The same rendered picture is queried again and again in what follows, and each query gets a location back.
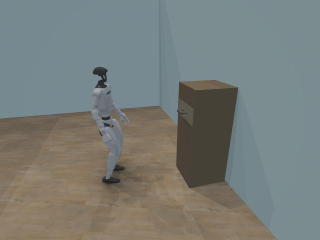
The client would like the robot right thigh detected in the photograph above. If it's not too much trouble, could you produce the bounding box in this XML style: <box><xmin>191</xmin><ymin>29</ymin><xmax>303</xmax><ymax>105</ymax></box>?
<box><xmin>99</xmin><ymin>124</ymin><xmax>119</xmax><ymax>159</ymax></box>

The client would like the handle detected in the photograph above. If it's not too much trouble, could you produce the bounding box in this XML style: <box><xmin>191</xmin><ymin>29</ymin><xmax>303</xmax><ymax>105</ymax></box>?
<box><xmin>177</xmin><ymin>109</ymin><xmax>187</xmax><ymax>115</ymax></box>

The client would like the cabinet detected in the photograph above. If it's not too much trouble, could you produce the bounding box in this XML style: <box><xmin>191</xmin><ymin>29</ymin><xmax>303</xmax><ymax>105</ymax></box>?
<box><xmin>176</xmin><ymin>80</ymin><xmax>238</xmax><ymax>188</ymax></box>

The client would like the robot right upper arm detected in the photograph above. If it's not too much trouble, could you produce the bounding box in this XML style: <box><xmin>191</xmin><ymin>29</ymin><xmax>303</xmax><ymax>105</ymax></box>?
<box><xmin>91</xmin><ymin>88</ymin><xmax>102</xmax><ymax>115</ymax></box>

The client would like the right robot forearm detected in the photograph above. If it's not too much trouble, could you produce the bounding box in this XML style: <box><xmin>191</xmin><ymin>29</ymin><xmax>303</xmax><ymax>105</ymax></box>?
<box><xmin>92</xmin><ymin>110</ymin><xmax>108</xmax><ymax>135</ymax></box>

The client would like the left robot forearm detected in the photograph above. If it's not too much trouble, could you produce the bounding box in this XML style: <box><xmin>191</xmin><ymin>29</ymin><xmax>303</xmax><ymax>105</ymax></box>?
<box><xmin>111</xmin><ymin>100</ymin><xmax>122</xmax><ymax>115</ymax></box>

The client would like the drawer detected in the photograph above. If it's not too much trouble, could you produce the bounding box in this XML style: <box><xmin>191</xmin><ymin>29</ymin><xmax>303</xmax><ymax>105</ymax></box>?
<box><xmin>179</xmin><ymin>99</ymin><xmax>194</xmax><ymax>126</ymax></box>

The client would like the robot right hand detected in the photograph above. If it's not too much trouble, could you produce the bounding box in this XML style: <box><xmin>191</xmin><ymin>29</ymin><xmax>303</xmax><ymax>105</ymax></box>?
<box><xmin>102</xmin><ymin>133</ymin><xmax>116</xmax><ymax>150</ymax></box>

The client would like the humanoid robot head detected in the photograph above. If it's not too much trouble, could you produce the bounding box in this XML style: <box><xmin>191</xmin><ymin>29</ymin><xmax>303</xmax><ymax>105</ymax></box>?
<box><xmin>93</xmin><ymin>67</ymin><xmax>108</xmax><ymax>88</ymax></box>

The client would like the robot left hand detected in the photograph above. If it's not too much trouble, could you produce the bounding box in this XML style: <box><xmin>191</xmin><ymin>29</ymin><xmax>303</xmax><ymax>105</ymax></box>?
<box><xmin>118</xmin><ymin>113</ymin><xmax>130</xmax><ymax>125</ymax></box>

